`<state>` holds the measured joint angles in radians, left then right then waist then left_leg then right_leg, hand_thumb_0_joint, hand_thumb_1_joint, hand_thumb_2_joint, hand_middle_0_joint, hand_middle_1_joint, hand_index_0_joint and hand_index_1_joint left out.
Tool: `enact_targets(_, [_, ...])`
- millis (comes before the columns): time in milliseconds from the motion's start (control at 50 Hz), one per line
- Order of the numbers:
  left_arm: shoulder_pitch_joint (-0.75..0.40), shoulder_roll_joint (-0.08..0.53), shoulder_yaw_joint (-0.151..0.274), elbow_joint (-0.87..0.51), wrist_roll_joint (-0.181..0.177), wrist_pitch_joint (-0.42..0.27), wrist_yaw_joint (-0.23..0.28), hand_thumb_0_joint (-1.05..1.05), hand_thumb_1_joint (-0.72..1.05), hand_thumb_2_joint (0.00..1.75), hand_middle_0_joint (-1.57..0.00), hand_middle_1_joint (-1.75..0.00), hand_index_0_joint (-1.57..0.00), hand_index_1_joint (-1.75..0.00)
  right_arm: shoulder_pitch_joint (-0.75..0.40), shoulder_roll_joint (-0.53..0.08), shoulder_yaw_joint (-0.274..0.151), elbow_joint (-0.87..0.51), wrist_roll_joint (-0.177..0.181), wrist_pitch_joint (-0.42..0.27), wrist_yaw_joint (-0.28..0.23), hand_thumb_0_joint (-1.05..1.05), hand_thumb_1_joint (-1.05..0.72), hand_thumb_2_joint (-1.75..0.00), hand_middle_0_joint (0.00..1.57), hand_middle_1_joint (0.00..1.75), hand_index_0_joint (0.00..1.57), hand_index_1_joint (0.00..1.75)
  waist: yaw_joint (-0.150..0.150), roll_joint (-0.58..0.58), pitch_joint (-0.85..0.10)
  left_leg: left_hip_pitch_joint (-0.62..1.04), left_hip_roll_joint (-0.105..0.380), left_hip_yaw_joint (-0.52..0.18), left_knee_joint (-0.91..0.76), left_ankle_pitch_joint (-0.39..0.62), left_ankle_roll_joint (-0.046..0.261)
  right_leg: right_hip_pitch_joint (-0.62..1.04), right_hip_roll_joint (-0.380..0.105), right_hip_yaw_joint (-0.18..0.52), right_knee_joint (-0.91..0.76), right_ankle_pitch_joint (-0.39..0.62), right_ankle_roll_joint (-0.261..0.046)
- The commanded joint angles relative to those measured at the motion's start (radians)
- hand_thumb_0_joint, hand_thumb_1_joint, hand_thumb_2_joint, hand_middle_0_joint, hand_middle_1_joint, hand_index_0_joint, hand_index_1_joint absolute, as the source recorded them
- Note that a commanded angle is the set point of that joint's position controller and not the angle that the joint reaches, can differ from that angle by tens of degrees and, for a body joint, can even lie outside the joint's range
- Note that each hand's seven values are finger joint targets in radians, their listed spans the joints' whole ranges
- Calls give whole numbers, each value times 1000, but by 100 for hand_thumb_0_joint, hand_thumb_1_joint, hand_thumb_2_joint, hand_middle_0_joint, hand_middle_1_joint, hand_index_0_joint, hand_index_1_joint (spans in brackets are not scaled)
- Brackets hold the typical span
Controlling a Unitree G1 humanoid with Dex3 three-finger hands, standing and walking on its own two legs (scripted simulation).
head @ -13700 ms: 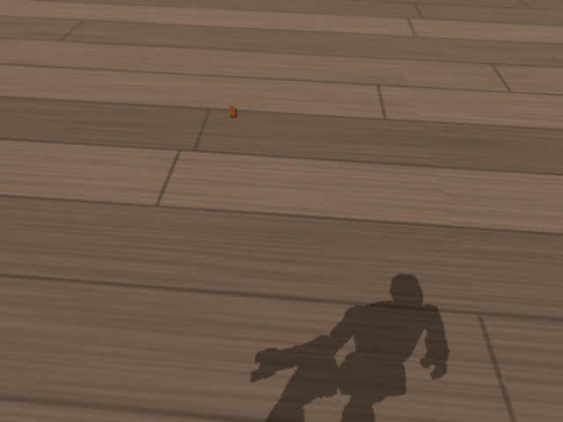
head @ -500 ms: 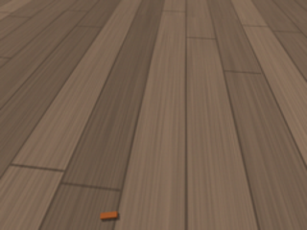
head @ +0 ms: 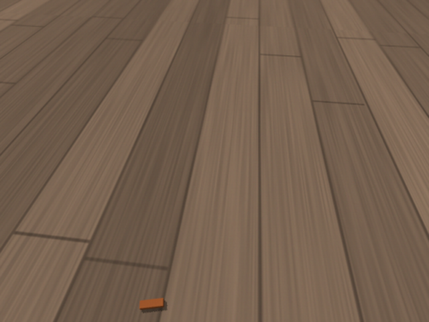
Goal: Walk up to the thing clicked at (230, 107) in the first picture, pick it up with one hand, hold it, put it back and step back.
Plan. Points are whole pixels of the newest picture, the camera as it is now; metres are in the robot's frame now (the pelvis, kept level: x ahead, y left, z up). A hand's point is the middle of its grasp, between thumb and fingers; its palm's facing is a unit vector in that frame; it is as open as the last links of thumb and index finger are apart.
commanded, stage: stand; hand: left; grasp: from above
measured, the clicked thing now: (151, 303) +0.33 +0.26 -0.77
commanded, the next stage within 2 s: rise first in 0.50 s
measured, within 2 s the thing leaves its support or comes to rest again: neither
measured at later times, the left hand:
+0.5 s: hand out of the picture +0.07 +0.26 -0.15, palm faces -0.02 -0.93 -0.36, open 7.4 cm
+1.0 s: hand out of the picture +0.13 +0.26 -0.19, palm faces -0.10 -0.90 -0.42, open 11.1 cm
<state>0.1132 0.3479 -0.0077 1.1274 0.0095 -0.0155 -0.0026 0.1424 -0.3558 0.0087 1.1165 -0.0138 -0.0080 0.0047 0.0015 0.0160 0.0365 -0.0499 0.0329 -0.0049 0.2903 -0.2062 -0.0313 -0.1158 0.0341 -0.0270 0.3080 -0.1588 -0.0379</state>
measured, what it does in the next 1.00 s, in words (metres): stands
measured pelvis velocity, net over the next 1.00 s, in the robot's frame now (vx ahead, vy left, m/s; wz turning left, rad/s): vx -0.02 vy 0.01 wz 0.01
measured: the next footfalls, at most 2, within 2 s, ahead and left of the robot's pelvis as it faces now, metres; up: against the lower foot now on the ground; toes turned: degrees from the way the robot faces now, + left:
none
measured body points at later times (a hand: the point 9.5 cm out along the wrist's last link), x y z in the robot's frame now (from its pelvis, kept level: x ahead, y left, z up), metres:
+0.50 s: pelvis +0.00 +0.00 +0.00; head +0.00 -0.01 +0.45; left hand +0.07 +0.31 -0.13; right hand +0.06 -0.30 -0.14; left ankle -0.03 +0.14 -0.75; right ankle +0.01 -0.09 -0.75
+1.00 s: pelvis -0.02 +0.01 -0.05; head +0.04 +0.02 +0.40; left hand +0.13 +0.31 -0.17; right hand +0.10 -0.24 -0.16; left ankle -0.03 +0.14 -0.75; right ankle +0.01 -0.09 -0.75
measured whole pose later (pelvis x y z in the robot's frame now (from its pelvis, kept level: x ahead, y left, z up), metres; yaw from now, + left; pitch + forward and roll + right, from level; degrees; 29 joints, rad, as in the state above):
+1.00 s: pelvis -0.02 +0.01 -0.05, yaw +0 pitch +10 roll +0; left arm 0.02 0.31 0.13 0.92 0.20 0.05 0.01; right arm 0.24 -0.25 -0.02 0.69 0.02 -0.07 -0.01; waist -0.02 0.00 -0.06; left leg -0.59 0.01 -0.01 0.81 -0.40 -0.01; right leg -0.64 0.00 -0.03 0.80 -0.34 -0.02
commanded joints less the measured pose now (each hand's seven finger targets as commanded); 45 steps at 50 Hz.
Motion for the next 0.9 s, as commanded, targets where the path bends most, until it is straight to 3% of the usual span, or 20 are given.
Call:
enact_targets(0, [-42, 226, 45, -57, -1, -24, 16, 0, 90, 90, -20, -30, -20, -30, -29, -206, -43, -58, 2, -20, -18, 0, -90, -90, 20, 30, 20, 30, -5, -8, -57, -34, 106, -77, -37, 135, 46, 44, -164, 131, -40, 188, 7])
enact_targets(100, [-39, 224, 44, -56, -2, -25, 14, 0, 90, 90, -20, -30, -20, -30, -29, -200, -40, -59, 2, -21, -18, 0, -90, -90, 20, 30, 20, 30, -3, -11, -60, -28, 110, -76, -37, 139, 48, 41, -165, 132, -37, 191, 7])
enact_targets(200, [-36, 221, 43, -53, -1, -23, 15, 0, 90, 90, -20, -30, -20, -30, -27, -207, -43, -55, 2, -18, -17, 0, -90, -90, 20, 30, 20, 30, 1, -14, -28, -55, 105, -79, -43, 105, 49, 31, -160, 132, -51, 131, 9])
enact_targets(280, [-42, 229, 47, -55, -2, -24, 14, 0, 90, 90, -20, -30, -20, -30, -26, -203, -42, -59, 2, -22, -18, 0, -90, -90, 20, 30, 20, 30, -4, -9, -60, -32, 109, -78, -45, 130, 50, 51, -168, 135, -36, 187, 3])
enact_targets(580, [-35, 226, 43, -52, -1, -25, 15, 0, 85, 91, -25, -33, -23, -35, -27, -202, -43, -54, 3, -20, -16, 0, -88, -90, 20, 30, 20, 30, -1, -18, -41, -39, 104, -77, -47, 123, 46, 38, -165, 132, -45, 171, 6])
enact_targets(600, [-386, 33, 36, -403, -55, -109, 28, 0, 77, 90, -25, -41, -21, -43, -53, -33, 8, -326, 73, -72, -36, 0, -91, -90, 20, 30, 20, 30, -120, -18, 52, -194, -59, 55, 47, -5, 57, -172, -59, 44, 3, 32, 33])
enact_targets(620, [-444, 108, 64, -320, -48, -95, 32, 0, 69, 87, -28, -46, -24, -50, -3, -64, 0, -272, 77, -76, -44, 0, -89, -89, 20, 30, 20, 30, -75, -61, -5, -194, -56, 50, 59, -19, 63, -110, -60, 34, 7, -21, 38])
enact_targets(640, [-223, 229, 137, -129, -17, -56, 35, 0, 61, 85, -30, -52, -27, -56, 37, -103, -23, -268, 79, -63, -54, 0, -90, -90, 20, 30, 20, 30, -40, -38, 15, -217, -57, 52, 67, -22, 59, -123, -49, 24, 14, -61, 27])
enact_targets(660, [-206, 235, 149, -90, 7, -39, 20, 0, 53, 85, -31, -55, -28, -58, 44, -96, -35, -286, 69, -59, -52, 0, -89, -89, 20, 30, 20, 30, -36, -66, -33, -250, -61, 47, 112, -21, 62, -134, -55, 26, 39, -75, 26])
enact_targets(680, [-307, 245, 149, -123, 28, -40, 5, 0, 45, 82, -32, -61, -30, -63, 46, -87, -39, -319, 66, -62, -53, 0, -89, -90, 20, 30, 20, 30, -39, -91, -71, -280, -59, 46, 148, -18, 68, -145, -60, 27, 80, -58, 31])
enact_targets(700, [-321, 259, 169, -120, 59, -51, -4, 0, 37, 80, -36, -61, -33, -64, 51, -88, -57, -340, 47, -70, -53, 0, -88, -90, 20, 30, 20, 30, -25, -102, -144, -303, -64, 47, 192, 1, 69, -121, -74, 42, 120, -16, 38])
enact_targets(720, [-184, 260, 195, -61, 98, -36, -9, 0, 29, 80, -35, -68, -33, -70, 84, -80, -66, -347, 40, -72, -49, 0, -88, -90, 20, 30, 20, 30, -8, -66, -192, -343, -72, 43, 226, 14, 65, -125, -80, 46, 165, 10, 35])
enact_targets(740, [-105, 226, 196, -54, 112, -26, -15, 0, 21, 75, -37, -69, -37, -70, 89, -73, -71, -375, 38, -75, -41, 0, -89, -90, 20, 30, 20, 30, 16, -29, -210, -377, -76, 40, 254, 24, 60, -147, -69, 34, 210, 15, 24])
enact_targets(780, [-92, 208, 199, -135, 136, -15, -6, 0, 5, 76, -39, -69, -37, -71, 97, -73, -83, -429, 36, -82, -37, 0, -90, -90, 20, 30, 20, 30, 29, 16, -274, -383, -78, 38, 286, 62, 49, -152, -55, 28, 255, 54, 16])
enact_targets(840, [-90, 155, 180, -197, 158, 34, 16, 0, -19, 73, -42, -69, -39, -72, 85, -64, -89, -488, 42, -82, -33, 0, -88, -89, 20, 30, 20, 30, 4, -17, -244, -431, -75, 28, 326, 32, 48, -223, -41, 17, 282, 16, 19])
enact_targets(880, [-107, 160, 180, -251, 178, 55, 27, 0, -27, 74, -44, -66, -39, -70, 78, -62, -94, -525, 41, -87, -31, 0, -90, -90, 20, 30, 20, 30, -7, -42, -277, -479, -74, 30, 397, 27, 52, -272, -41, 19, 335, 9, 23])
